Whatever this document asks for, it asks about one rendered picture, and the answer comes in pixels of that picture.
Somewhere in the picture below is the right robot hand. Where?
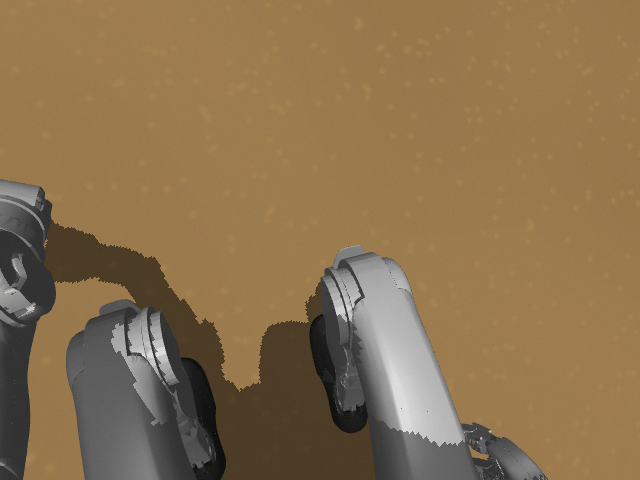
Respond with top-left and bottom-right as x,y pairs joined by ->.
461,422 -> 548,480

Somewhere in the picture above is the left robot foot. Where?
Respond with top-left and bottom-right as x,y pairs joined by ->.
181,357 -> 226,480

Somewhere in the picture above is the right robot foot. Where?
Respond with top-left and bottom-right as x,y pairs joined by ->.
309,314 -> 368,433

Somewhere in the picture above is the left robot arm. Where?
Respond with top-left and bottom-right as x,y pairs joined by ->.
0,179 -> 56,480

